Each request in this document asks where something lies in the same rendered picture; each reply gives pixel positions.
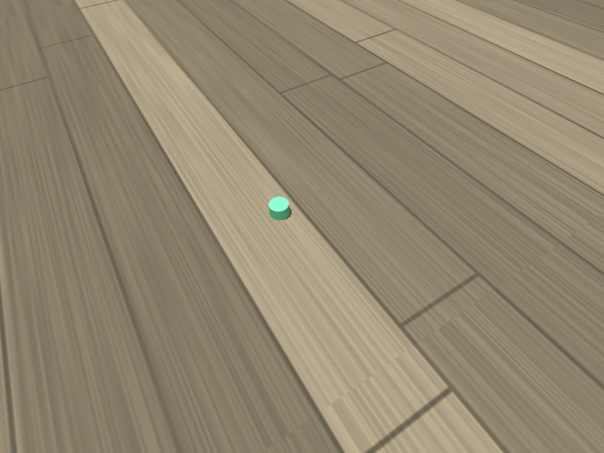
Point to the tin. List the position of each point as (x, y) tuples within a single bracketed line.
[(279, 208)]

